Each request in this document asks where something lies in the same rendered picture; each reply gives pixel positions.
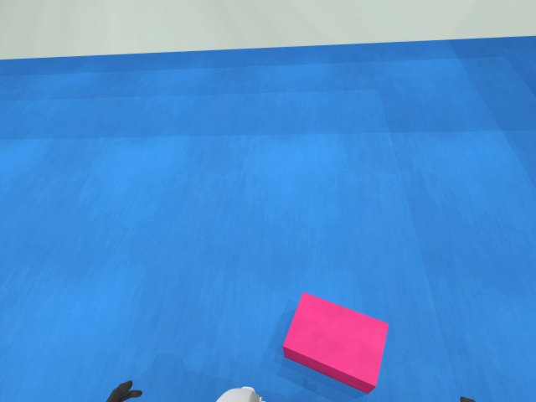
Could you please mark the robot left hand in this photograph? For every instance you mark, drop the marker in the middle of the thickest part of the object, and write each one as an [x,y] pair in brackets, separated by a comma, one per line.
[121,393]

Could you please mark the carton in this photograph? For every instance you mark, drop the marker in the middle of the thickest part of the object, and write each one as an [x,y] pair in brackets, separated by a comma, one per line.
[336,341]

